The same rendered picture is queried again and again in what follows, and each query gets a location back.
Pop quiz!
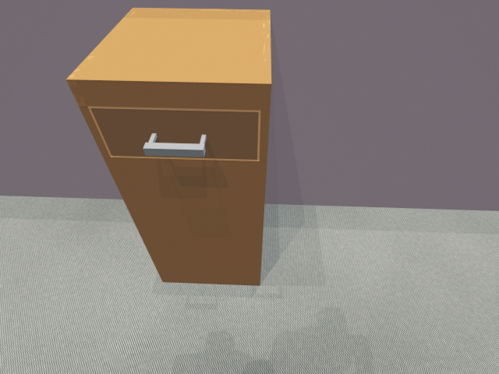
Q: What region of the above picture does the handle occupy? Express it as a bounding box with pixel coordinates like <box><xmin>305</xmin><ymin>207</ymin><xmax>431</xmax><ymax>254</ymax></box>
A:
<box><xmin>143</xmin><ymin>133</ymin><xmax>207</xmax><ymax>157</ymax></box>

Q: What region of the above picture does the cabinet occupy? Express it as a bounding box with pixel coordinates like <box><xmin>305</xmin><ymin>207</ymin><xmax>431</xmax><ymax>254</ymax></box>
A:
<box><xmin>66</xmin><ymin>8</ymin><xmax>271</xmax><ymax>286</ymax></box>

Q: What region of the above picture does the drawer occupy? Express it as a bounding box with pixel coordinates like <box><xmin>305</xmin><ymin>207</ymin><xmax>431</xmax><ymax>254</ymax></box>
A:
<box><xmin>90</xmin><ymin>106</ymin><xmax>259</xmax><ymax>160</ymax></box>

